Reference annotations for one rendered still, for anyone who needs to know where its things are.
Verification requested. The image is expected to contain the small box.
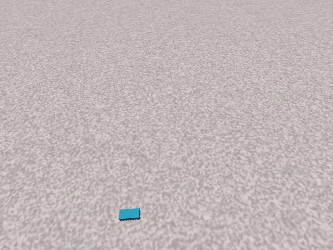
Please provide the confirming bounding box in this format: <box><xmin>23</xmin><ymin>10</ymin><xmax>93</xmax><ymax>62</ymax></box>
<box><xmin>119</xmin><ymin>208</ymin><xmax>140</xmax><ymax>220</ymax></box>

